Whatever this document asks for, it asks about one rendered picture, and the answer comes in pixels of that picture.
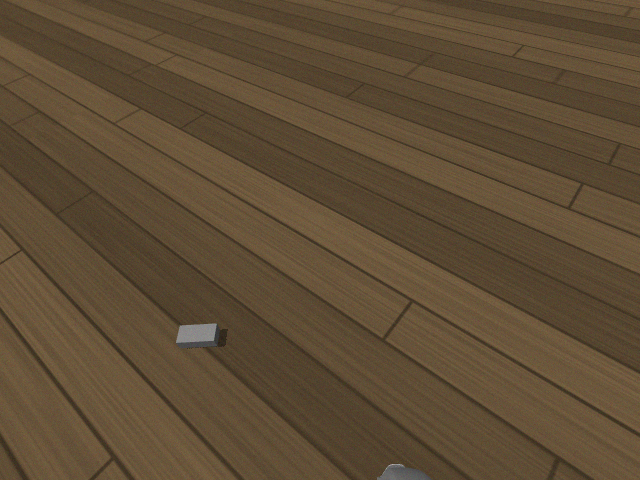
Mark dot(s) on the small box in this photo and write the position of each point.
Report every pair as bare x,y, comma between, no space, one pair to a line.
200,335

